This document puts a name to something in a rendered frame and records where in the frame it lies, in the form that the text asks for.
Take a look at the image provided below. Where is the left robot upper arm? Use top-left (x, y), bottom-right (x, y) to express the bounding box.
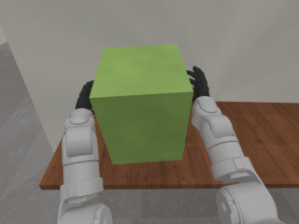
top-left (59, 203), bottom-right (113, 224)

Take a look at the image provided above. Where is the right robot forearm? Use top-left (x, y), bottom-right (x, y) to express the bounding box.
top-left (191, 96), bottom-right (278, 215)

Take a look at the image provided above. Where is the left robot hand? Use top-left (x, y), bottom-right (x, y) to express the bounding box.
top-left (75, 80), bottom-right (94, 115)

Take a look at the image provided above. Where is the right robot hand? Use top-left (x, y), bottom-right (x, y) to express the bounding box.
top-left (186, 66), bottom-right (210, 103)

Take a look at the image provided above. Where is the table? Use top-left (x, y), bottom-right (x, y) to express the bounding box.
top-left (38, 101), bottom-right (299, 190)

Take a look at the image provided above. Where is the right robot upper arm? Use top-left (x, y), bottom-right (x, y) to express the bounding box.
top-left (216, 181), bottom-right (293, 224)

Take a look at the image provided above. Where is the left robot forearm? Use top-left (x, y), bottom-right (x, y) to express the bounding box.
top-left (57, 108), bottom-right (104, 224)

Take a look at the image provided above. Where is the carton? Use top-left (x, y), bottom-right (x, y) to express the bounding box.
top-left (89, 44), bottom-right (193, 164)

